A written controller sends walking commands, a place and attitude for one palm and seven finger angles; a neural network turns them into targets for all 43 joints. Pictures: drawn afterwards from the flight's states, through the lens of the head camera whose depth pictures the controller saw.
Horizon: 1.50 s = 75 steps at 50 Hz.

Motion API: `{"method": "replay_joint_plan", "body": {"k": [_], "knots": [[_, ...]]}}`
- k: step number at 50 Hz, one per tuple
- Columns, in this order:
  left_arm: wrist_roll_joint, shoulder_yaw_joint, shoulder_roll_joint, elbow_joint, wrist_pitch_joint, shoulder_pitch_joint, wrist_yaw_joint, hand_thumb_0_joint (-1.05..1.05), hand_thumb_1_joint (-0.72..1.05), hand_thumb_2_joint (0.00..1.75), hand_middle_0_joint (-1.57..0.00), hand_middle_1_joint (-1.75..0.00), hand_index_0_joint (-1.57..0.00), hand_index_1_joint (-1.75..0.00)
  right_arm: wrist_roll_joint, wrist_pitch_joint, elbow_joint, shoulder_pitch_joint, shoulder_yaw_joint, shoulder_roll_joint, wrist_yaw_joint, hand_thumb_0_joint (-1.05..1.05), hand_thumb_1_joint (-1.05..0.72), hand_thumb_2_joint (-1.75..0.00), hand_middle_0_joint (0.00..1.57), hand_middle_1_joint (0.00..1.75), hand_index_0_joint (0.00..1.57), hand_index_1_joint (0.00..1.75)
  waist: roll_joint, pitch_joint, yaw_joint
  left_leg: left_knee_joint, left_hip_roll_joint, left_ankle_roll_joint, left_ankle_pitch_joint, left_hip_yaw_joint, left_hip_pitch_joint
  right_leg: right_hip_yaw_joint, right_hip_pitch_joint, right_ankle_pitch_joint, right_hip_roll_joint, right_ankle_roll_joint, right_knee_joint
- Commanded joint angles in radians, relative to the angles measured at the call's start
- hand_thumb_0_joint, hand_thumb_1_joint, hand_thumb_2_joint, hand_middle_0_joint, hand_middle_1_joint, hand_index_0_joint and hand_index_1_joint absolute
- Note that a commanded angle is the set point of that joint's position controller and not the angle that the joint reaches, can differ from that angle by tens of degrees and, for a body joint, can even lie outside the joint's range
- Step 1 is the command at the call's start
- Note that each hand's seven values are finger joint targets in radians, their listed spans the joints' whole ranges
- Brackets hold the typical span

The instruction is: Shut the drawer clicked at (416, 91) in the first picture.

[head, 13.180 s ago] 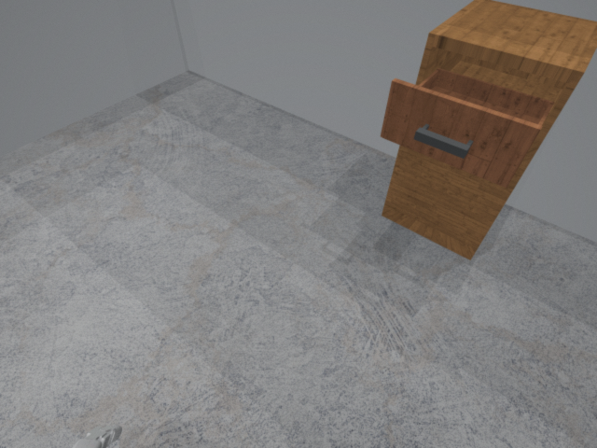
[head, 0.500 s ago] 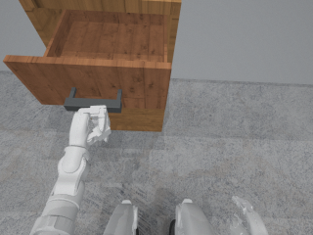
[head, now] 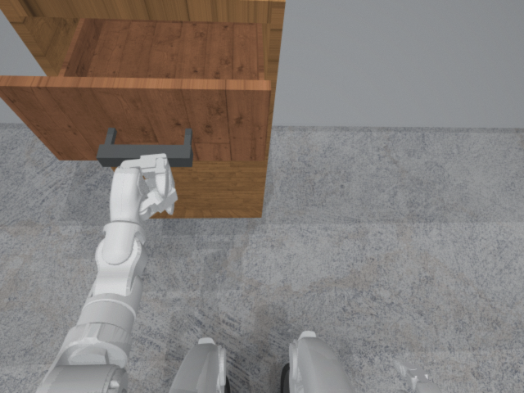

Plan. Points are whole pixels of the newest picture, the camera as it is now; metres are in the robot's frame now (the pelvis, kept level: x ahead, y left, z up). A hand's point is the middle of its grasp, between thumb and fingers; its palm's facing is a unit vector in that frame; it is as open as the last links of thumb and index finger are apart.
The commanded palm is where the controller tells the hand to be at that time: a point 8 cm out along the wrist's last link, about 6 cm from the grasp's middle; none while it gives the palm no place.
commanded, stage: push the drawer shut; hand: left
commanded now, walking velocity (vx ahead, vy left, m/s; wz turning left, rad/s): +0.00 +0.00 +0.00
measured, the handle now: (148, 144) +0.49 +0.18 +0.03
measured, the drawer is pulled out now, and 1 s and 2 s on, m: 0.14 0.01 0.00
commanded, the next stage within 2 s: pull the fist back off the drawer in 1.48 s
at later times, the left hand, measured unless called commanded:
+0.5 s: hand (177, 156) +0.47 +0.13 +0.02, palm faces +0.00 -1.00 -0.05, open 3.4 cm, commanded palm +0.46 +0.18 +0.03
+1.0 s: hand (180, 120) +0.54 +0.13 +0.02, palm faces -0.01 -1.00 -0.03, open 3.4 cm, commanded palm +0.53 +0.17 +0.03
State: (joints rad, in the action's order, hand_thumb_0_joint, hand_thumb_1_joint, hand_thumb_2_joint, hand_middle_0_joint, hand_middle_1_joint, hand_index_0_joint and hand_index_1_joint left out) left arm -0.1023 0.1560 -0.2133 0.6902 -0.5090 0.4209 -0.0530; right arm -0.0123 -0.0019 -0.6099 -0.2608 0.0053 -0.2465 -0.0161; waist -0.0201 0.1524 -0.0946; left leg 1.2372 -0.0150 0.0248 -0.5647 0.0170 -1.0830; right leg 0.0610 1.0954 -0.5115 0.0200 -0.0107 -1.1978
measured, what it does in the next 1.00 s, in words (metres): stands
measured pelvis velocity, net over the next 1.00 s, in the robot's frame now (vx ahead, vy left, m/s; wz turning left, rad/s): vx -0.01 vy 0.00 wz -0.03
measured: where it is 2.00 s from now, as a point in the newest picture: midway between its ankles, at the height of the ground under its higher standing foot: outside the picture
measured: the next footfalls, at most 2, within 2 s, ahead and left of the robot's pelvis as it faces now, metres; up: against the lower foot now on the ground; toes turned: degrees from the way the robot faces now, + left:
none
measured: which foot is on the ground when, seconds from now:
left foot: down 0.00-1.00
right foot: down 0.00-1.00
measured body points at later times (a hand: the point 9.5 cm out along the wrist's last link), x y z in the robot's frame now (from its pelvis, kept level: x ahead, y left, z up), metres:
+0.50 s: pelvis -0.01 -0.01 -0.01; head +0.13 +0.00 +0.42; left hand +0.47 +0.18 +0.03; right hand +0.03 -0.27 -0.13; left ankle +0.01 +0.10 -0.63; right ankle +0.03 -0.12 -0.63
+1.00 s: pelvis -0.01 +0.00 -0.02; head +0.17 +0.02 +0.39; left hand +0.54 +0.18 +0.03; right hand -0.02 -0.26 -0.13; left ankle +0.01 +0.10 -0.63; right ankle +0.03 -0.12 -0.63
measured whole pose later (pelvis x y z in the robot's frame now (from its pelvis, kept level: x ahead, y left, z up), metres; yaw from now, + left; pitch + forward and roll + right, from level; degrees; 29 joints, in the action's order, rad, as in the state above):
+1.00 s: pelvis -0.01 +0.00 -0.02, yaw -2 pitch +30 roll -4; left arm 0.00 0.39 -0.47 1.21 -0.49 1.00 -0.10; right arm -0.06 0.05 -0.63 -0.35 0.04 -0.26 -0.04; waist -0.05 0.13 -0.24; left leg 1.31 -0.04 0.02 -0.57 0.00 -1.27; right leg 0.08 1.26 -0.49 -0.01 -0.01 -1.23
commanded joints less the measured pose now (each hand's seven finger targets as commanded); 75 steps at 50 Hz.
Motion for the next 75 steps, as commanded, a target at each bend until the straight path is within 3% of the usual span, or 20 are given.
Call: {"method": "replay_joint_plan", "body": {"k": [1, 4, 7, 12, 13, 18, 22, 24, 32, 36, 42, 44, 48, 51, 56, 61, 66, 69, 71, 75], "knots": [[-0.016, 0.065, -0.173, -0.223, -0.088, 0.472, 0.014, 0.00, 0.90, 0.90, -1.40, -1.60, -1.40, -1.60, 0.000, -0.030, 0.072, -0.087, -0.059, -0.154, 0.014, 0.00, -0.90, -0.90, 0.20, 0.30, 0.20, 0.30, -0.061, 0.478, -0.035, -0.144, 0.009, -0.015, 0.384, -0.056, 0.295, -0.033, -0.249, 0.314, -0.028, -0.014, 0.124], [-0.013, 0.045, -0.148, -0.172, -0.082, 0.529, 0.011, 0.00, 0.90, 0.90, -1.40, -1.60, -1.40, -1.60, -0.001, -0.025, 0.063, -0.090, -0.058, -0.153, 0.014, 0.00, -0.90, -0.90, 0.20, 0.30, 0.20, 0.30, -0.074, 0.477, -0.048, -0.143, 0.009, -0.017, 0.372, -0.058, 0.304, -0.032, -0.228, 0.296, -0.030, -0.012, 0.132], [-0.007, 0.078, -0.202, -0.115, -0.081, 0.618, 0.007, 0.00, 0.90, 0.90, -1.40, -1.60, -1.40, -1.60, -0.003, -0.024, 0.053, -0.101, -0.053, -0.160, 0.020, 0.00, -0.90, -0.90, 0.20, 0.30, 0.20, 0.30, -0.044, 0.466, -0.066, -0.141, 0.011, -0.011, 0.317, -0.062, 0.265, -0.034, -0.224, 0.259, -0.031, -0.009, 0.134], [-0.002, 0.099, -0.223, -0.031, -0.092, 0.691, -0.003, 0.00, 0.90, 0.90, -1.40, -1.60, -1.40, -1.60, -0.007, -0.022, 0.045, -0.119, -0.051, -0.161, 0.019, 0.00, -0.90, -0.90, 0.20, 0.30, 0.20, 0.30, -0.061, 0.491, -0.068, -0.136, 0.013, -0.009, 0.315, -0.062, 0.265, -0.038, -0.221, 0.254, -0.034, -0.011, 0.134], [-0.005, 0.080, -0.207, -0.035, -0.098, 0.740, -0.005, 0.00, 0.90, 0.90, -1.40, -1.60, -1.40, -1.60, -0.007, -0.021, 0.042, -0.116, -0.050, -0.159, 0.019, 0.00, -0.90, -0.90, 0.20, 0.30, 0.20, 0.30, -0.074, 0.487, -0.083, -0.132, 0.013, -0.007, 0.314, -0.060, 0.268, -0.040, -0.209, 0.254, -0.033, -0.010, 0.137], [0.004, 0.133, -0.279, 0.057, -0.117, 0.835, -0.011, 0.00, 0.90, 0.90, -1.40, -1.60, -1.40, -1.60, -0.014, -0.020, 0.030, -0.144, -0.047, -0.166, 0.018, 0.00, -0.90, -0.90, 0.20, 0.30, 0.20, 0.30, -0.043, 0.503, -0.097, -0.116, 0.016, 0.003, 0.281, -0.054, 0.213, -0.055, -0.233, 0.243, -0.037, -0.007, 0.139], [0.013, 0.161, -0.316, 0.119, -0.123, 0.859, -0.025, 0.00, 0.90, 0.90, -1.40, -1.60, -1.40, -1.60, -0.020, -0.013, 0.030, -0.164, -0.043, -0.170, 0.013, 0.00, -0.90, -0.90, 0.20, 0.30, 0.20, 0.30, -0.080, 0.521, -0.091, -0.111, 0.019, 0.002, 0.288, -0.054, 0.207, -0.055, -0.232, 0.245, -0.043, -0.012, 0.133], [0.012, 0.162, -0.328, 0.126, -0.123, 0.919, -0.025, 0.00, 0.90, 0.90, -1.40, -1.60, -1.40, -1.60, -0.022, -0.009, 0.025, -0.171, -0.041, -0.172, 0.012, 0.00, -0.90, -0.90, 0.20, 0.30, 0.20, 0.30, -0.079, 0.516, -0.108, -0.102, 0.017, 0.007, 0.270, -0.053, 0.187, -0.061, -0.221, 0.230, -0.043, -0.008, 0.136], [0.033, 0.215, -0.407, 0.202, -0.106, 0.984, -0.027, 0.00, 0.90, 0.90, -1.40, -1.60, -1.40, -1.60, -0.032, 0.006, 0.015, -0.224, -0.039, -0.185, 0.006, 0.00, -0.90, -0.90, 0.20, 0.30, 0.20, 0.30, -0.107, 0.565, -0.126, -0.087, 0.012, 0.010, 0.323, -0.061, 0.199, -0.057, -0.214, 0.269, -0.052, -0.009, 0.127], [0.041, 0.213, -0.421, 0.237, -0.093, 1.047, -0.031, 0.00, 0.90, 0.90, -1.40, -1.60, -1.40, -1.60, -0.035, 0.014, 0.008, -0.242, -0.034, -0.187, 0.002, 0.00, -0.90, -0.90, 0.20, 0.30, 0.20, 0.30, -0.110, 0.533, -0.151, -0.080, 0.008, 0.014, 0.307, -0.067, 0.173, -0.054, -0.190, 0.252, -0.054, -0.008, 0.127], [0.061, 0.248, -0.476, 0.263, -0.077, 1.075, -0.031, 0.00, 0.90, 0.90, -1.40, -1.60, -1.40, -1.60, -0.044, 0.033, 0.008, -0.271, -0.030, -0.197, -0.005, 0.00, -0.90, -0.90, 0.20, 0.30, 0.20, 0.30, -0.153, 0.576, -0.154, -0.066, 0.000, 0.010, 0.378, -0.080, 0.213, -0.042, -0.160, 0.291, -0.059, -0.010, 0.110], [0.064, 0.245, -0.478, 0.281, -0.066, 1.101, -0.031, 0.00, 0.90, 0.90, -1.40, -1.60, -1.40, -1.60, -0.044, 0.038, 0.007, -0.277, -0.028, -0.196, -0.006, 0.00, -0.90, -0.90, 0.20, 0.30, 0.20, 0.30, -0.151, 0.553, -0.167, -0.062, -0.002, 0.012, 0.372, -0.079, 0.197, -0.043, -0.152, 0.289, -0.061, -0.008, 0.114], [0.074, 0.262, -0.509, 0.251, -0.065, 1.118, -0.033, 0.00, 0.90, 0.90, -1.40, -1.60, -1.40, -1.60, -0.050, 0.050, 0.011, -0.293, -0.027, -0.201, -0.012, 0.00, -0.90, -0.90, 0.20, 0.30, 0.20, 0.30, -0.201, 0.617, -0.160, -0.057, -0.007, 0.004, 0.451, -0.091, 0.262, -0.035, -0.146, 0.338, -0.062, -0.013, 0.098], [0.075, 0.256, -0.488, 0.279, -0.055, 1.118, -0.030, 0.00, 0.90, 0.90, -1.40, -1.60, -1.40, -1.60, -0.054, 0.057, 0.010, -0.307, -0.027, -0.200, -0.018, 0.00, -0.90, -0.90, 0.20, 0.30, 0.20, 0.30, -0.193, 0.599, -0.172, -0.052, -0.011, 0.005, 0.472, -0.097, 0.269, -0.027, -0.122, 0.348, -0.066, -0.012, 0.096], [0.092, 0.285, -0.547, 0.273, -0.046, 1.191, -0.020, 0.00, 0.90, 0.90, -1.40, -1.60, -1.40, -1.60, -0.058, 0.068, 0.005, -0.324, -0.023, -0.204, -0.018, 0.00, -0.90, -0.90, 0.20, 0.30, 0.20, 0.30, -0.199, 0.598, -0.187, -0.045, -0.015, 0.006, 0.478, -0.103, 0.256, -0.025, -0.120, 0.354, -0.068, -0.012, 0.090], [0.102, 0.245, -0.516, 0.292, -0.039, 1.282, -0.014, 0.00, 0.90, 0.90, -1.40, -1.60, -1.40, -1.60, -0.061, 0.069, -0.008, -0.337, -0.021, -0.203, -0.018, 0.00, -0.90, -0.90, 0.20, 0.30, 0.20, 0.30, -0.219, 0.569, -0.227, -0.037, -0.017, 0.006, 0.465, -0.115, 0.270, -0.020, -0.056, 0.321, -0.069, -0.009, 0.098], [0.107, 0.234, -0.534, 0.275, -0.043, 1.367, -0.010, 0.00, 0.90, 0.90, -1.40, -1.60, -1.40, -1.60, -0.067, 0.059, -0.021, -0.343, -0.016, -0.209, -0.018, 0.00, -0.90, -0.90, 0.20, 0.30, 0.20, 0.30, -0.288, 0.600, -0.238, -0.034, -0.019, -0.002, 0.451, -0.136, 0.313, -0.011, -0.001, 0.276, -0.072, -0.016, 0.093], [0.113, 0.181, -0.483, 0.317, -0.030, 1.407, -0.002, 0.00, 0.90, 0.90, -1.40, -1.60, -1.40, -1.60, -0.068, 0.052, -0.032, -0.339, -0.012, -0.212, -0.017, 0.00, -0.90, -0.90, 0.20, 0.30, 0.20, 0.30, -0.291, 0.558, -0.268, -0.042, -0.020, -0.005, 0.385, -0.150, 0.311, -0.002, 0.061, 0.221, -0.072, -0.014, 0.101], [0.120, 0.208, -0.537, 0.351, -0.022, 1.426, 0.007, 0.00, 0.90, 0.90, -1.40, -1.60, -1.40, -1.60, -0.068, 0.046, -0.035, -0.345, -0.004, -0.220, -0.011, 0.00, -0.90, -0.90, 0.20, 0.30, 0.20, 0.30, -0.274, 0.521, -0.278, -0.047, -0.020, 0.001, 0.332, -0.154, 0.263, 0.000, 0.072, 0.190, -0.072, -0.016, 0.098], [0.131, 0.166, -0.514, 0.325, -0.019, 1.499, 0.024, 0.00, 0.90, 0.90, -1.40, -1.60, -1.40, -1.60, -0.072, 0.028, -0.039, -0.347, -0.002, -0.222, -0.007, 0.00, -0.90, -0.90, 0.20, 0.30, 0.20, 0.30, -0.319, 0.568, -0.294, -0.049, -0.018, -0.004, 0.304, -0.166, 0.292, 0.001, 0.101, 0.173, -0.071, -0.017, 0.095]]}}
